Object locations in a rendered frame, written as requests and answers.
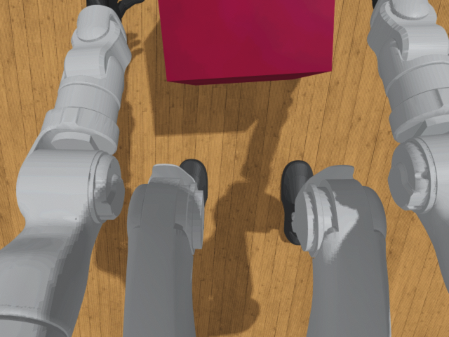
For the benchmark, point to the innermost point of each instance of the robot right foot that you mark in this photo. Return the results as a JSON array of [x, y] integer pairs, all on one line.
[[295, 175]]

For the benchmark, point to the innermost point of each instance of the carton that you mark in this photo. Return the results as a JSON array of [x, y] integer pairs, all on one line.
[[235, 41]]

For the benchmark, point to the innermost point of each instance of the right robot forearm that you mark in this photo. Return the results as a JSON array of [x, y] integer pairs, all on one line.
[[413, 62]]

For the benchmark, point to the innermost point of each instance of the robot left upper arm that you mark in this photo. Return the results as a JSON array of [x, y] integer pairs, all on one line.
[[65, 197]]

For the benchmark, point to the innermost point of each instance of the left robot hand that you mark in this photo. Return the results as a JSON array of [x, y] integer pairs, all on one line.
[[119, 8]]

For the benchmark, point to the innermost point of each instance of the robot right upper arm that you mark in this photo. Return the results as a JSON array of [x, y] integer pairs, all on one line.
[[419, 181]]

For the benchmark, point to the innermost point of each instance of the left robot forearm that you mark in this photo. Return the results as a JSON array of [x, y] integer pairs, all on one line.
[[91, 87]]

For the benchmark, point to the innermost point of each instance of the left robot thigh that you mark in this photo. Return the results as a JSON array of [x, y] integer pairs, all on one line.
[[158, 297]]

